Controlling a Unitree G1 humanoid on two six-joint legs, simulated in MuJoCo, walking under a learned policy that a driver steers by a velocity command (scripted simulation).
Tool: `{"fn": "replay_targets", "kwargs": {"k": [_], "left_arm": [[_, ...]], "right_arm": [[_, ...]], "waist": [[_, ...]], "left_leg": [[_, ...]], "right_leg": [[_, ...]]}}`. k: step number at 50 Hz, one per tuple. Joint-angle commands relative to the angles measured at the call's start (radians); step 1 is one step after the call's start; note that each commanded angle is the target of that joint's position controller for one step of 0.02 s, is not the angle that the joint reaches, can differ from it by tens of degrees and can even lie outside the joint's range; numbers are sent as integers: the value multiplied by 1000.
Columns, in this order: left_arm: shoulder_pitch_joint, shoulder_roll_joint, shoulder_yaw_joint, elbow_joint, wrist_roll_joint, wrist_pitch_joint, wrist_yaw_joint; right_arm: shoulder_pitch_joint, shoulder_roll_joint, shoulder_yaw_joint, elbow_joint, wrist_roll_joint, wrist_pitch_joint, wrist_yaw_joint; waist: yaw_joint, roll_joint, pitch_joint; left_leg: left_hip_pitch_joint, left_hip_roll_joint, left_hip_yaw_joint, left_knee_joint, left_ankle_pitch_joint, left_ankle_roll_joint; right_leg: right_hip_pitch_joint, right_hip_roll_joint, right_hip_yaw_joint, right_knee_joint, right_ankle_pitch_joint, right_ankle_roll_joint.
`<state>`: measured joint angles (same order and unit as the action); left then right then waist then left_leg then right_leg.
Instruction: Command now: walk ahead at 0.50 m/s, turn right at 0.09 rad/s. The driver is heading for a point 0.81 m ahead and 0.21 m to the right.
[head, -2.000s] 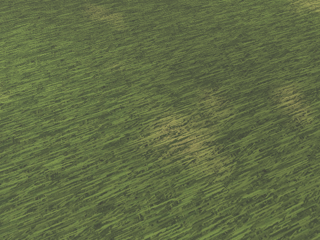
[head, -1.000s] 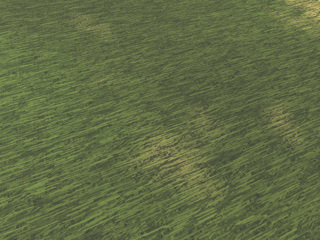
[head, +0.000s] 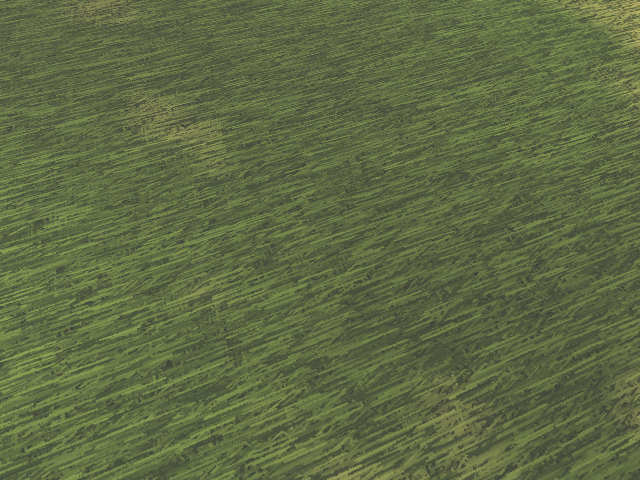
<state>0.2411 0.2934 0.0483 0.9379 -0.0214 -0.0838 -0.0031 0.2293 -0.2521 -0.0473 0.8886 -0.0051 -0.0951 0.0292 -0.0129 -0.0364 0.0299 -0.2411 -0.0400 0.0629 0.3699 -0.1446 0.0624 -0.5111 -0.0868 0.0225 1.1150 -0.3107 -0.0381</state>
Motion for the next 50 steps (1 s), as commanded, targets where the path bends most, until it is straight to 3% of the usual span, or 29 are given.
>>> {"fn": "replay_targets", "kwargs": {"k": [1,7,12,14,15,16,17,18,19,20,21,22,23,24,26,28,30,33,36,39,41,42,43,44,45,46,47,48,50], "left_arm": [[48,40,13,-40,4,16,5],[-141,22,8,-108,5,10,-13],[-256,21,3,-178,3,10,-40],[-260,36,9,-203,2,10,-55],[-235,51,17,-209,2,11,-59],[-168,76,32,-202,3,14,-61],[-26,115,58,-169,0,17,-58],[147,197,95,-132,-1,22,-42],[185,298,116,-130,-10,26,-31],[201,239,94,-151,-5,20,-30],[169,182,80,-152,5,12,-26],[112,149,71,-166,4,6,-23],[41,120,62,-184,7,5,-24],[-5,91,51,-203,16,4,-22],[-23,103,54,-217,15,5,-15],[2,134,63,-216,9,4,-1],[27,148,67,-211,4,8,12],[79,129,60,-192,3,14,17],[133,125,56,-162,2,15,14],[158,134,58,-147,6,24,17],[138,142,60,-149,8,32,20],[123,124,52,-157,11,34,18],[106,92,36,-181,23,33,17],[248,19,14,-182,8,16,12],[235,63,15,-176,-3,4,10],[128,134,33,-194,-16,-1,7],[51,130,31,-214,-11,-3,6],[12,117,33,-224,5,-3,5],[42,85,34,-217,12,6,5]], "right_arm": [[-18,-133,-29,-40,-4,-24,-5],[36,-160,-35,-3,-5,-22,-35],[103,-172,-43,35,11,4,-43],[91,-188,-51,32,16,22,-49],[77,-203,-55,24,16,30,-54],[66,-215,-59,15,14,40,-59],[51,-213,-56,5,13,52,-65],[64,-198,-46,-19,3,51,-72],[157,-54,-1,-65,-26,21,-52],[90,-106,-4,-75,9,-26,-35],[1,-157,-18,-103,44,-55,-23],[-39,-154,-14,-114,42,-69,-24],[-55,-155,-21,-112,18,-70,-31],[-48,-168,-31,-111,4,-59,-35],[-28,-146,-33,-120,-6,-33,-36],[-64,-121,-27,-139,-13,-18,-40],[-133,-102,-20,-161,-13,-15,-39],[-224,-74,-6,-181,-4,-24,-25],[-287,-94,-9,-207,8,-31,-14],[-297,-126,-17,-224,7,-42,-3],[-218,-148,-28,-209,7,-48,-3],[-104,-178,-44,-177,2,-51,-7],[60,-226,-58,-154,-11,-52,-12],[187,-308,-85,-120,-14,-39,-11],[210,-229,-67,-99,16,-31,-3],[140,-170,-49,-113,24,-27,-5],[68,-150,-39,-131,13,-19,-8],[24,-127,-29,-134,4,-14,-5],[-5,-112,-21,-134,-7,-18,-3]], "waist": [[35,107,-26],[-21,92,26],[-55,72,59],[-38,86,50],[-17,104,22],[23,121,-29],[100,109,-106],[167,31,-208],[79,-220,-304],[121,-160,-409],[139,-116,-287],[111,-24,-203],[67,37,-135],[30,31,-111],[-3,15,-86],[-2,12,-56],[21,0,-37],[75,-31,-32],[103,-43,-10],[94,-53,-2],[44,-73,-28],[-12,-60,-105],[-85,-3,-246],[-63,257,-389],[-79,299,-374],[-85,189,-203],[-66,107,-114],[-42,78,-39],[4,120,-26]], "left_leg": [[68,270,-210,-248,166,176],[92,236,-17,-293,174,121],[298,304,34,-233,236,99],[363,325,56,-155,400,79],[376,326,72,-86,573,67],[376,318,91,28,745,52],[326,283,123,222,820,24],[114,240,131,507,624,-16],[-346,35,87,877,-200,-88],[-502,-16,-133,1032,-438,-78],[-596,47,-168,1037,-363,-49],[-576,95,-159,961,-276,-33],[-512,128,-152,861,-226,-38],[-432,150,-156,804,-198,-44],[-372,156,-147,716,-184,-71],[-370,145,-123,601,-110,-103],[-359,126,-109,440,41,-121],[-266,86,-85,235,270,-117],[-277,80,-98,160,284,-94],[-312,76,-104,111,163,-51],[-214,51,-74,75,94,-13],[-47,49,-67,64,124,21],[218,180,-201,108,160,89],[603,392,-607,73,17,258],[629,440,-820,-56,-199,272],[497,406,-703,-77,-300,218],[354,364,-581,-101,-252,185],[231,323,-496,-136,-162,177],[117,270,-395,-182,-25,163]], "right_leg": [[-113,-66,38,-57,103,22],[-117,-23,10,-404,418,24],[-188,-3,-9,-517,362,-13],[-176,19,-44,-528,260,-40],[-119,48,-77,-524,205,-56],[-17,87,-111,-517,160,-75],[172,136,-133,-558,184,-104],[476,69,22,-574,199,-160],[835,-183,565,-649,52,-344],[937,-254,830,-806,-32,-394],[872,-223,683,-815,28,-339],[734,-178,548,-812,111,-300],[576,-144,457,-826,214,-276],[472,-116,398,-851,299,-266],[368,-95,356,-889,375,-276],[300,-70,293,-908,423,-270],[270,-32,234,-912,406,-237],[246,3,180,-907,326,-187],[329,-40,226,-877,275,-178],[467,-101,286,-804,342,-167],[506,-99,286,-721,529,-145],[489,-48,248,-594,654,-123],[356,9,196,-351,545,-89],[-19,168,98,22,111,-4],[-196,166,147,139,-266,0],[-275,104,153,189,-199,-8],[-262,52,106,158,-113,-10],[-242,22,83,87,-58,-6],[-146,-18,71,-1,1,3]]}}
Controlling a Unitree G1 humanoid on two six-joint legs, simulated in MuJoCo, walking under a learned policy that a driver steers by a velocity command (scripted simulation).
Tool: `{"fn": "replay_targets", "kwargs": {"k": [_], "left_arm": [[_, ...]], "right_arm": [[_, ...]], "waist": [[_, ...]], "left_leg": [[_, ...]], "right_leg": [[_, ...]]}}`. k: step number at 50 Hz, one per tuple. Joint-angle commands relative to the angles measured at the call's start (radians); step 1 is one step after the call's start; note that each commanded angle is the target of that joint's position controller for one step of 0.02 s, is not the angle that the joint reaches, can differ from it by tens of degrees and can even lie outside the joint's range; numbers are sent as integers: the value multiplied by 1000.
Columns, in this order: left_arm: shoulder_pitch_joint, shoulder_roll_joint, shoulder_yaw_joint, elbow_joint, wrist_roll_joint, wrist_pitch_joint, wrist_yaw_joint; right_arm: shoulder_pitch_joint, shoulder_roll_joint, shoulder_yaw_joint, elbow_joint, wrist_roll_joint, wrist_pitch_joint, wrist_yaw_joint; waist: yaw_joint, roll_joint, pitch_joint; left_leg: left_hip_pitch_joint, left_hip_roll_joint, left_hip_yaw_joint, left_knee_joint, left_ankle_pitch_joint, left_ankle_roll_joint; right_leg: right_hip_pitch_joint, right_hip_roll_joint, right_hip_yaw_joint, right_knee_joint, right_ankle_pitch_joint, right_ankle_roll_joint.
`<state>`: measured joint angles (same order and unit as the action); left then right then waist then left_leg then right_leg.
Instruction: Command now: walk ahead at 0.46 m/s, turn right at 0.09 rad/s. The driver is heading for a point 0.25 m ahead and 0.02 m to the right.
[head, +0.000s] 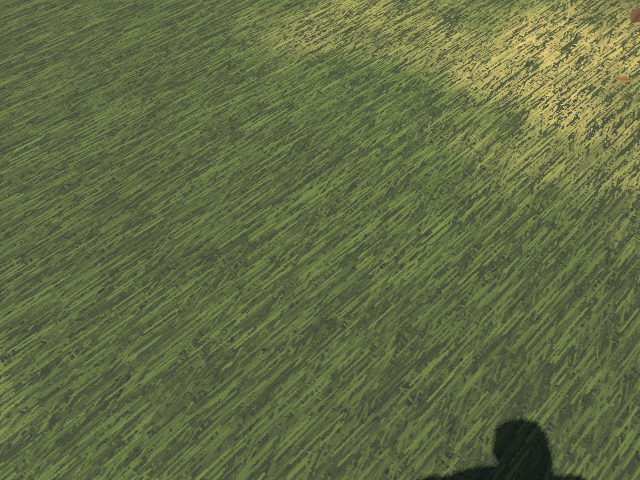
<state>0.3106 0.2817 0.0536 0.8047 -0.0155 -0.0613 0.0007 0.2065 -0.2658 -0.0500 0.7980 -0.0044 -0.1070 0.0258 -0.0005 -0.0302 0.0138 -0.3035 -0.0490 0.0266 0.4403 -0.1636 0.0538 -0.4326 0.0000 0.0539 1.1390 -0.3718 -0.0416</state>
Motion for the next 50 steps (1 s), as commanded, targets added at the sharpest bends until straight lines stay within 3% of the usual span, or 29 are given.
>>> {"fn": "replay_targets", "kwargs": {"k": [1,3,5,7,10,12,14,15,16,17,18,19,20,21,24,26,28,29,30,32,36,43,50], "left_arm": [[-16,78,25,-79,7,-12,2],[-35,53,18,-91,19,-7,9],[-73,28,6,-99,24,-11,8],[-135,20,2,-107,19,-15,2],[-198,37,6,-125,18,-14,-8],[-212,60,14,-134,23,-18,-14],[-131,84,27,-103,35,-23,-14],[-86,141,41,-94,43,-25,-6],[-42,187,46,-98,60,-19,3],[-12,110,26,-85,53,-2,4],[-11,57,9,-77,31,10,-3],[-61,59,7,-73,22,17,-6],[-122,64,6,-80,24,21,-7],[-188,78,8,-87,29,25,-5],[-267,84,15,-83,46,38,4],[-271,68,11,-65,34,42,9],[-226,34,1,-32,26,42,9],[-205,31,-1,-17,31,43,8],[-183,32,4,-17,29,44,10],[-202,43,8,-4,31,43,19],[-171,38,12,43,27,44,23],[-164,40,15,110,17,51,25],[-163,49,16,170,14,66,36]], "right_arm": [[13,-103,-18,-39,-5,-9,1],[15,-133,-24,-24,-5,-11,-5],[15,-149,-29,-12,-1,-1,-15],[52,-155,-29,6,5,11,-22],[96,-158,-26,38,13,28,-28],[87,-163,-27,48,18,39,-30],[65,-153,-24,52,22,48,-33],[101,-133,-17,53,7,43,-33],[194,-77,4,52,-17,31,-28],[260,-35,24,78,-7,35,-25],[208,-102,8,77,8,51,-22],[150,-118,0,63,17,71,-28],[110,-117,-4,60,14,93,-38],[96,-115,-7,57,7,113,-49],[144,-72,0,91,0,133,-64],[164,-56,1,114,-7,129,-60],[131,-69,0,106,-30,129,-55],[98,-104,-3,84,-33,128,-58],[64,-158,-17,91,-17,127,-62],[25,-92,-2,96,-18,106,-60],[51,-82,1,123,-6,75,-56],[77,-77,3,157,0,83,-59],[79,-63,6,185,1,89,-57]], "waist": [[2,123,-6],[16,108,-9],[10,105,-34],[-21,113,-54],[-42,119,-61],[-31,123,-61],[19,101,-88],[23,42,-137],[-10,-98,-257],[8,-214,-375],[28,-148,-346],[20,-99,-258],[8,-60,-189],[-15,-66,-140],[-55,-121,-117],[-69,-104,-130],[-57,-68,-92],[-33,-26,-38],[14,95,15],[11,132,37],[1,93,-6],[-11,38,-37],[-7,32,-27]], "left_leg": [[149,269,-310,-259,143,178],[121,262,-206,-246,494,188],[104,221,-104,-224,647,161],[110,191,-59,-216,641,135],[178,213,-77,-179,563,122],[216,237,-107,-122,530,109],[218,207,-109,-9,485,72],[170,150,-81,97,405,26],[-14,82,-53,287,65,-28],[-114,40,-67,482,-446,-77],[-153,61,-108,549,-570,-94],[-200,85,-107,576,-542,-103],[-200,103,-100,556,-494,-112],[-157,120,-99,503,-438,-121],[47,101,-48,316,-254,-122],[150,84,-17,171,-76,-102],[194,99,-36,58,5,-66],[152,155,-96,-12,-53,-38],[-2,157,-102,-30,-260,-8],[-120,142,-105,-93,-344,-28],[-29,126,-82,-50,-141,-53],[40,109,-60,-13,30,-44],[60,99,-48,-19,86,-43]], "right_leg": [[-201,-104,22,-58,67,19],[-180,-99,-4,-161,105,50],[-116,-84,-30,-314,229,61],[-49,-50,-52,-452,387,60],[-16,-27,-35,-561,452,48],[1,-22,-22,-610,407,23],[130,-5,-36,-717,483,-9],[271,-73,18,-715,807,-44],[546,-250,178,-614,1172,-156],[642,-386,331,-629,1192,-293],[577,-359,354,-674,978,-287],[490,-327,331,-718,757,-248],[382,-301,303,-763,599,-219],[269,-277,270,-808,468,-194],[77,-192,147,-862,309,-154],[45,-165,102,-852,175,-132],[7,-120,80,-847,-70,-56],[-3,-90,64,-818,-141,-13],[71,-31,4,-795,-77,19],[207,-24,-12,-716,76,26],[235,-32,-11,-682,258,1],[270,-36,-18,-656,408,6],[291,-39,-18,-655,434,11]]}}
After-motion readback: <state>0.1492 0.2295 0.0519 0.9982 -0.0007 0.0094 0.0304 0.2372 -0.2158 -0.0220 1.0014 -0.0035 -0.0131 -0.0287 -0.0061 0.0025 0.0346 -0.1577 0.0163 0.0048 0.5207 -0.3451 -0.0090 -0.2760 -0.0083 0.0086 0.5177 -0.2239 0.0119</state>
